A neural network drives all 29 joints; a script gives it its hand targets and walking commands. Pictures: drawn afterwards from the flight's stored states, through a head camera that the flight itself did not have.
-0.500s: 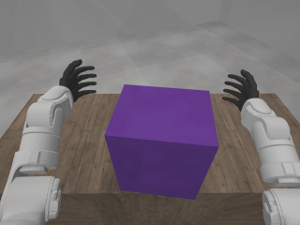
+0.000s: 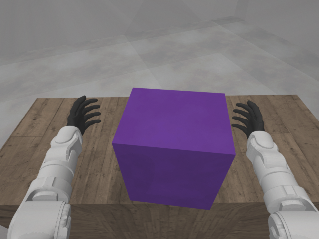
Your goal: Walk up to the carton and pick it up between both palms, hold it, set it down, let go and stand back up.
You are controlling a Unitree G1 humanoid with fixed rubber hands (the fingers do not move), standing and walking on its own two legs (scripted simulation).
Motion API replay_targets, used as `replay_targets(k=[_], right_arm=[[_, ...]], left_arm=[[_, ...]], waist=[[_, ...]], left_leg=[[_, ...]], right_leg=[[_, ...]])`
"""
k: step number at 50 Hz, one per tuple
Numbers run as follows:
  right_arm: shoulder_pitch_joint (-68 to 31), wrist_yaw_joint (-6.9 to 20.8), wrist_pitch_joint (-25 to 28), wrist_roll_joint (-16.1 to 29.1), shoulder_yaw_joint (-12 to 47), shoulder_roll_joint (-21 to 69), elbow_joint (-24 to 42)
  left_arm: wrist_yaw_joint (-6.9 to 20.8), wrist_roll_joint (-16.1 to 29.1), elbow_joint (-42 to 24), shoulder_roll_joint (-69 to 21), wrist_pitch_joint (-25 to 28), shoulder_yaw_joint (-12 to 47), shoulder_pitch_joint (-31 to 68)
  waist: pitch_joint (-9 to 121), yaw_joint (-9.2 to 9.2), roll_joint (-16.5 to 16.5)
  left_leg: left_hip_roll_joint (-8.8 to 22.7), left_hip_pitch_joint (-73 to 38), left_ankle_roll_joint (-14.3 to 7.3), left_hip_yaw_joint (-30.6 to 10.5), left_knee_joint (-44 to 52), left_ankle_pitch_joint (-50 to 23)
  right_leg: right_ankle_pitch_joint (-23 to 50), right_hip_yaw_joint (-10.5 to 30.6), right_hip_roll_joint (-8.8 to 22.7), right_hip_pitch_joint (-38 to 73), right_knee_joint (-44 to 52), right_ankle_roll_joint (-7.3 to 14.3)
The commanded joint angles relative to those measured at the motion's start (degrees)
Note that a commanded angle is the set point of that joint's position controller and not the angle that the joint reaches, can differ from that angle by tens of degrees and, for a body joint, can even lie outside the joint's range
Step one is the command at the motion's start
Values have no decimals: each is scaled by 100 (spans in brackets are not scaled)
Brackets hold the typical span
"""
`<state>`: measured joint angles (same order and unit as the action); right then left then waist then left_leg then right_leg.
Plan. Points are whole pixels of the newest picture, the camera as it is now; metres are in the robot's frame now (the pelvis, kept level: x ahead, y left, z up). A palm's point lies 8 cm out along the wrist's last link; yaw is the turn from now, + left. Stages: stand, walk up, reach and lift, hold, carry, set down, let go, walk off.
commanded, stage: reach and lift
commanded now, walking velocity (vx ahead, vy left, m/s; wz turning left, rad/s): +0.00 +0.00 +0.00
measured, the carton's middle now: (173, 151) +0.37 -0.03 +0.01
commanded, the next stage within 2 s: none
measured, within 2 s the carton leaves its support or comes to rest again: neither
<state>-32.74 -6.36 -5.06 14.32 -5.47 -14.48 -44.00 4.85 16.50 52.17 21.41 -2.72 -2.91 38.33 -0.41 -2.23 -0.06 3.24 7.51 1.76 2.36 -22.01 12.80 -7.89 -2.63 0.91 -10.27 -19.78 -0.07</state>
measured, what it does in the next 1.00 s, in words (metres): stands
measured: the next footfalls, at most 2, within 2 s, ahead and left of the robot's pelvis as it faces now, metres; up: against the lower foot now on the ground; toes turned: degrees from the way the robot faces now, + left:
none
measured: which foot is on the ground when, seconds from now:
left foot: down 0.00-1.00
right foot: down 0.00-1.00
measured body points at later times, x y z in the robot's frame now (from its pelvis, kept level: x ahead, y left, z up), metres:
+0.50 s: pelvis +0.01 +0.01 +0.00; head +0.01 +0.02 +0.45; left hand +0.41 +0.20 +0.07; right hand +0.37 -0.23 +0.06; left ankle -0.01 +0.14 -0.75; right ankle +0.03 -0.12 -0.75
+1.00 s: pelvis +0.00 +0.01 +0.00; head +0.01 +0.02 +0.45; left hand +0.41 +0.17 +0.06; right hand +0.37 -0.20 +0.05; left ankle -0.01 +0.14 -0.75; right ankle +0.03 -0.12 -0.75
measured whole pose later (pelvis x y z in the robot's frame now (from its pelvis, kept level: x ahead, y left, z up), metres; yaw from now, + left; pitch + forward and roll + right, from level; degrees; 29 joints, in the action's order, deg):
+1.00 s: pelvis +0.00 +0.01 +0.00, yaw +0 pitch +2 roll -1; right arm -32.5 -7.7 12.3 10.7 -5.4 -8.9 -57.3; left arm -1.4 10.3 61.2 9.6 11.7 0.8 38.6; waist 1.8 -2.2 -0.2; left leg 3.2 13.0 1.7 2.0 -25.9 14.7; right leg -7.9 -2.6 1.0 -14.1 -20.2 -1.1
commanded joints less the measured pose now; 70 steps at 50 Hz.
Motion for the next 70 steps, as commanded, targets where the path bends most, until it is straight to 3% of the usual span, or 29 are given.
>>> replay_targets(k=[1, 6, 16, 27, 32, 37, 49, 60, 70], right_arm=[[-1594, 13, 831, -11, 297, -349, -71], [-1770, 40, 1194, 48, 427, -292, -566], [-1858, 174, 1634, 268, 546, -401, -1001], [-1816, 125, 1845, -26, 622, 134, -987], [-1862, -12, 1940, -250, 529, 320, -1008], [-1982, -132, 1955, -398, 428, 470, -1145], [-2164, -101, 1934, -424, 311, 677, -1149], [-2293, -125, 1889, -549, 299, 875, -1185], [-2340, -144, 1907, -619, 268, 1027, -1223]], left_arm=[[-35, -76, -239, 393, 825, 457, 2065], [-176, -86, 228, 260, 1231, 576, 2186], [-358, -143, 263, -313, 1502, 923, 2139], [-436, -774, -40, -704, 1546, 460, 1915], [-511, -1016, 15, -725, 1564, 161, 1928], [-574, -1110, 127, -857, 1573, 61, 1994], [-723, -1157, 75, -1205, 1689, 241, 2207], [-754, -1275, 353, -1334, 1709, 115, 2250], [-794, -1431, 336, -1509, 1733, 13, 2284]], waist=[[2092, -552, 51], [2046, -452, 8], [2403, -466, 310], [2392, -270, 196], [2368, -274, -8], [2144, -317, -123], [2248, -338, 248], [2094, -296, -13], [2168, -278, 17]], left_leg=[[-427, 530, -82, -179, -89, -1168], [-406, 712, -68, -207, -187, -976], [-392, 110, 167, -269, -405, -1733], [-409, 275, 147, -165, -356, -1975], [-431, 591, 84, -106, -300, -1873], [-426, 778, 46, -76, -201, -1588], [-399, 559, 157, -91, -264, -1535], [-406, 823, 63, -57, -195, -1203], [-406, 861, 50, -48, -180, -1206]], right_leg=[[793, 139, -189, 560, -15, 39], [511, 123, -187, 140, -126, 26], [786, 1, -277, -535, -140, 107], [1256, 146, -288, -39, -96, 71], [1585, 237, -253, 413, -140, -12], [1454, 252, -226, 500, -142, -43], [1074, 176, -236, 45, -85, 60], [937, 232, -181, 127, -113, 18], [1003, 238, -171, 153, -139, 16]])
